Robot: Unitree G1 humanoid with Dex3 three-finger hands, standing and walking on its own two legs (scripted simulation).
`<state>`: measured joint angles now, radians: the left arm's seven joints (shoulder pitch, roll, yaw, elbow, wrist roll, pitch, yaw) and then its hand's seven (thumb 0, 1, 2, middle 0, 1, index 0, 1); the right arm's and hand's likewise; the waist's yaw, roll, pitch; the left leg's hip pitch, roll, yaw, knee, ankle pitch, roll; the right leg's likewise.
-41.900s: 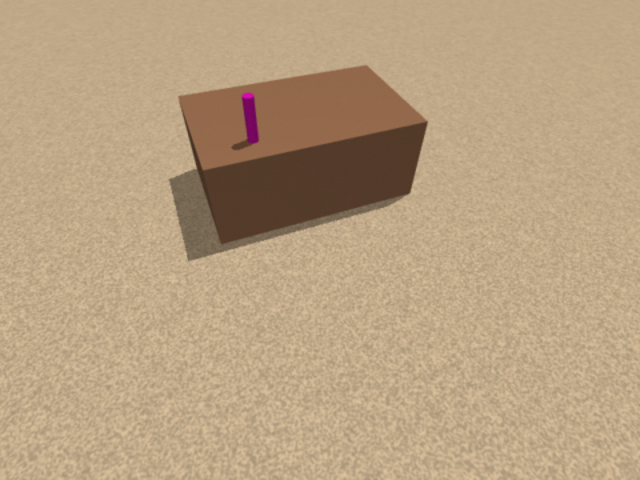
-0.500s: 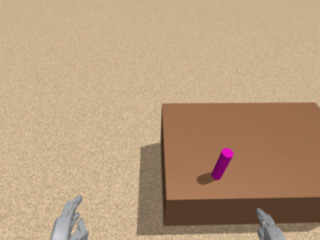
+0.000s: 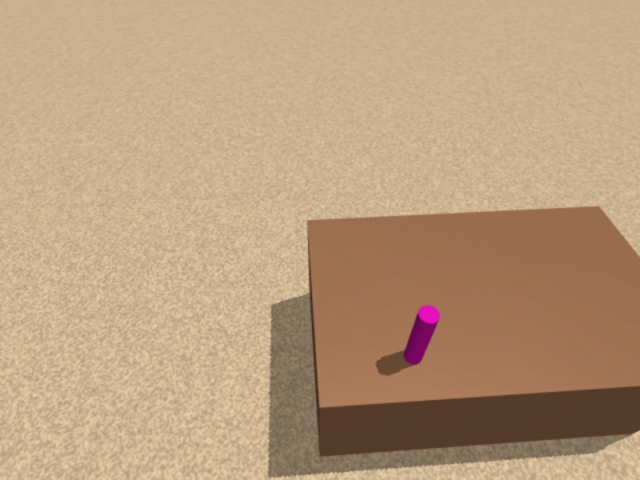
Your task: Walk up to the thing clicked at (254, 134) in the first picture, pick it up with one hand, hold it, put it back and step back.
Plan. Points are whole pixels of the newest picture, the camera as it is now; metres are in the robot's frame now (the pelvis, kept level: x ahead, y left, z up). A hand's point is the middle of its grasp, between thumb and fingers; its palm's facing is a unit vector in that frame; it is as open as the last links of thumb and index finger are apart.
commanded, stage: stand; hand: right
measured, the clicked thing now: (420, 336) +0.47 -0.20 -0.29
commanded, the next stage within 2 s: none
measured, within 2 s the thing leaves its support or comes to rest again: neither
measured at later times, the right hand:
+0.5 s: hand out of the picture +0.01 -0.24 -0.16, palm faces -0.02 +0.95 -0.33, open 7.5 cm
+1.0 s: hand out of the picture +0.06 -0.24 -0.15, palm faces -0.02 +0.94 -0.34, open 7.4 cm
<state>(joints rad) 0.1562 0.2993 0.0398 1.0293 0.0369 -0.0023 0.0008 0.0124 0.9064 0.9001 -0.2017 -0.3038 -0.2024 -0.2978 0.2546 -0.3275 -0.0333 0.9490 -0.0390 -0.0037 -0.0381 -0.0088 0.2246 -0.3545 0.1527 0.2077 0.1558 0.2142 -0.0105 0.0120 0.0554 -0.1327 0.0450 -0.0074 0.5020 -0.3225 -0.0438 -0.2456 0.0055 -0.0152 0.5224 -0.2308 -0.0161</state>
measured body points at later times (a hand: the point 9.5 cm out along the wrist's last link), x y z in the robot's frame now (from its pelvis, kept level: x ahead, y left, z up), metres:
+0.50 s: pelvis -0.01 +0.00 +0.01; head -0.01 +0.00 +0.46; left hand +0.04 +0.30 -0.13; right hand +0.02 -0.28 -0.13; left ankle -0.03 +0.15 -0.73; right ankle +0.03 -0.11 -0.73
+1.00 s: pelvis +0.00 +0.01 +0.01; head +0.00 +0.01 +0.46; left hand +0.07 +0.30 -0.13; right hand +0.06 -0.28 -0.13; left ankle -0.03 +0.15 -0.73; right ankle +0.03 -0.11 -0.73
